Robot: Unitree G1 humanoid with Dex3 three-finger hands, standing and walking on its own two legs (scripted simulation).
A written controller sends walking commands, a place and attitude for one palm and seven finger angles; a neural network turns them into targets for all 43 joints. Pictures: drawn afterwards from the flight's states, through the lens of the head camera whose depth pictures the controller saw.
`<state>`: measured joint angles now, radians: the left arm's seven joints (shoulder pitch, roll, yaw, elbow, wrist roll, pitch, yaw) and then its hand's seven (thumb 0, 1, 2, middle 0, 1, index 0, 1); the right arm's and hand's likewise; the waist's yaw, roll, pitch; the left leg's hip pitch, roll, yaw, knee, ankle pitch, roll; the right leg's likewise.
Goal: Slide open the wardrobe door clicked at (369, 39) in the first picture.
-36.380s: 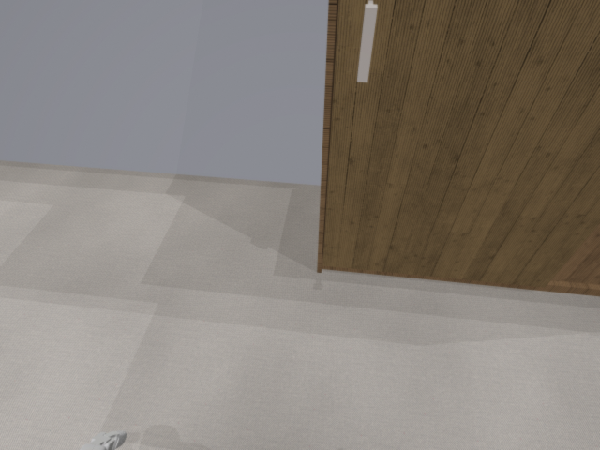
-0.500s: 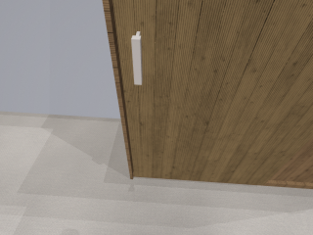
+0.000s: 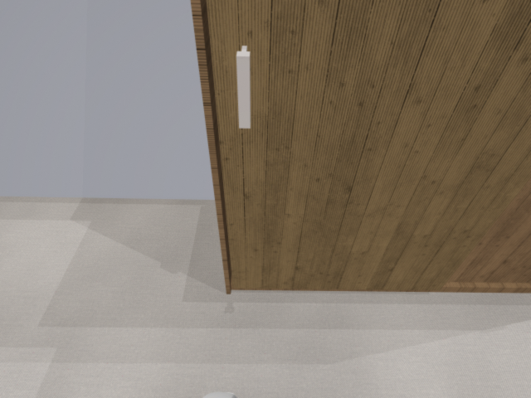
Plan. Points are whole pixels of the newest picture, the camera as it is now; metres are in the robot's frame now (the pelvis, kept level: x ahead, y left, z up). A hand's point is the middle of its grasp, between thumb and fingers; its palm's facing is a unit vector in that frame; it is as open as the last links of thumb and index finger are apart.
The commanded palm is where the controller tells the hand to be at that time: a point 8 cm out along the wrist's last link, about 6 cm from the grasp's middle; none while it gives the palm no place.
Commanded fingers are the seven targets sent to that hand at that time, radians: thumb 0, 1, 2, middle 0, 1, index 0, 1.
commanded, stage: look again from close up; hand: left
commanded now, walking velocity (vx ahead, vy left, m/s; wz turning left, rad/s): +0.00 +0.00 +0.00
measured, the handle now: (244, 87) +0.67 +0.09 +0.17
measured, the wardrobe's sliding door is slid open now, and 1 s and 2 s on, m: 0.01 0.01 0.01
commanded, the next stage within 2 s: shuffle to correct the standing spot in 1.38 s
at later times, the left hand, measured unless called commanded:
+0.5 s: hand out of the picture -0.02 +0.24 -0.16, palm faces +0.00 -0.96 -0.27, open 7.4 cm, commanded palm none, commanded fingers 0.00 0.90 0.90 -0.20 -0.30 -0.20 -0.30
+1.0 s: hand out of the picture +0.00 +0.19 -0.17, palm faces +0.01 -0.98 -0.18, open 7.4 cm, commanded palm none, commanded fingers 0.00 0.90 0.90 -0.20 -0.30 -0.20 -0.30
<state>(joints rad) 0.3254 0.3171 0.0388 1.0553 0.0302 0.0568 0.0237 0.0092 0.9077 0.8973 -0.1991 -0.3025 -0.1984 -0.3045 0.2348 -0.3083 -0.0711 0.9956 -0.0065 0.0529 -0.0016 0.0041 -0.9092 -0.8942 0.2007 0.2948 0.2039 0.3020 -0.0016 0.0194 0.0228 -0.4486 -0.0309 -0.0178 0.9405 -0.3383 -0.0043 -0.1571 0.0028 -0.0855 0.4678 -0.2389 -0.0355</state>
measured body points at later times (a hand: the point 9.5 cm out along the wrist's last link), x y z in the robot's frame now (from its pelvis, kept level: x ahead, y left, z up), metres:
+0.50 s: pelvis -0.04 +0.03 +0.01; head -0.04 +0.02 +0.46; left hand -0.02 +0.30 -0.14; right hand +0.01 -0.24 -0.14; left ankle +0.02 +0.14 -0.74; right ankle -0.01 -0.11 -0.73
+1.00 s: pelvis +0.00 +0.02 +0.01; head +0.02 +0.02 +0.46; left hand +0.01 +0.24 -0.15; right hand +0.01 -0.20 -0.15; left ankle +0.02 +0.14 -0.74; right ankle +0.00 -0.11 -0.74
